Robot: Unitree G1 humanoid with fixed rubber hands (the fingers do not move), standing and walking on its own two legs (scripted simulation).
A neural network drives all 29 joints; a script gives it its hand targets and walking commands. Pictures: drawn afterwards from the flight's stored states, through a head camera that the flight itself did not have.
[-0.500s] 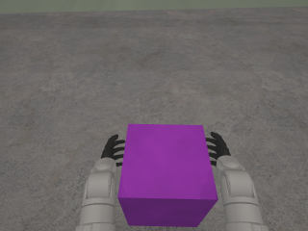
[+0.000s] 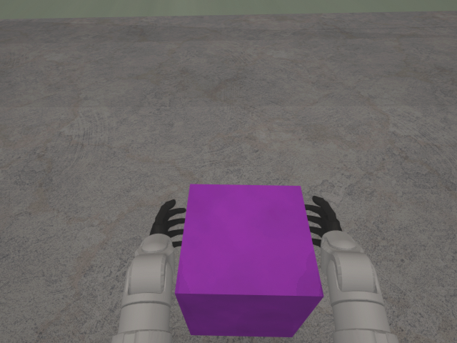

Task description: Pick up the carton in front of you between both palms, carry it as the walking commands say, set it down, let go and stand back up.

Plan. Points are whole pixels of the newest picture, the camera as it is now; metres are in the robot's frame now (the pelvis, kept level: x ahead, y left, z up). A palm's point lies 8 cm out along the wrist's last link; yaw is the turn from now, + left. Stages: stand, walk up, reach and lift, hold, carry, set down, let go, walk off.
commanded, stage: carry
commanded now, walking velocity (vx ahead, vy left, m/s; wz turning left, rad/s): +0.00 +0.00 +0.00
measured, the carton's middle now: (243, 263) +0.29 +0.00 -0.05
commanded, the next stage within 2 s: hold in 0.18 s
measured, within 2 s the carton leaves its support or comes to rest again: neither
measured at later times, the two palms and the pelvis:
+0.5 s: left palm (132, 269) +0.23 +0.19 +0.05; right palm (301, 224) +0.31 -0.10 +0.05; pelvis -0.01 -0.03 +0.01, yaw +13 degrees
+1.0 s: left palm (169, 268) +0.30 +0.16 -0.09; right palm (302, 245) +0.35 -0.13 -0.09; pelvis -0.04 -0.08 -0.03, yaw +15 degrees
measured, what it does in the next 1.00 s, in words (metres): shifts its weight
